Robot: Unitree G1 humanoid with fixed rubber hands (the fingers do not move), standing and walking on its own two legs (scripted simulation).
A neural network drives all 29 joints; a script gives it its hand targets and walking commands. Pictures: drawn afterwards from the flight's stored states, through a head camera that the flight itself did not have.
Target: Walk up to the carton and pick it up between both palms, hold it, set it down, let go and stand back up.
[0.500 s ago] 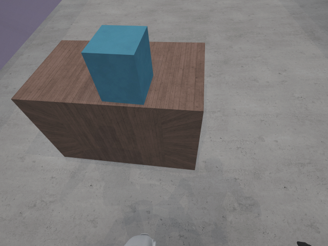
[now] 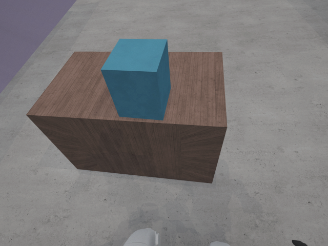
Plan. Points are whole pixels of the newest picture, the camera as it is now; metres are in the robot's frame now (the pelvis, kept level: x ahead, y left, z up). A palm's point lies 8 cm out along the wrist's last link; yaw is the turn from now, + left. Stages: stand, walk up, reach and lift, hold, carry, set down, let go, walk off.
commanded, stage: walk up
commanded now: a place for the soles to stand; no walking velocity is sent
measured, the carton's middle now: (141, 80) +0.73 +0.12 -0.05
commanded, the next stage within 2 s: none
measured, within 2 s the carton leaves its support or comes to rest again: neither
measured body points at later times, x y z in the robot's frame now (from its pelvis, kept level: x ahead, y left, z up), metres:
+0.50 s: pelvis +0.05 +0.12 -0.01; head +0.08 +0.09 +0.44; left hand +0.10 +0.49 -0.08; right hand +0.12 -0.21 -0.14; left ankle +0.05 +0.17 -0.70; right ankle +0.13 -0.03 -0.72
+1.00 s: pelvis +0.04 +0.24 +0.01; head +0.10 +0.25 +0.45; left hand +0.11 +0.59 -0.11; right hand +0.12 -0.08 -0.10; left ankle +0.06 +0.31 -0.72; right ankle +0.06 +0.07 -0.65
